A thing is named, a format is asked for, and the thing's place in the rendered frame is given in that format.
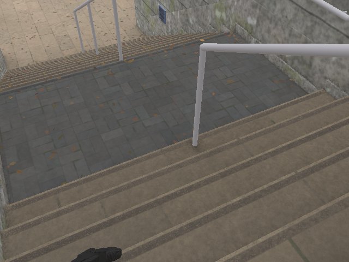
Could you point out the robot left hand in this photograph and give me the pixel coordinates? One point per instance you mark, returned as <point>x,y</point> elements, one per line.
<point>108,254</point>

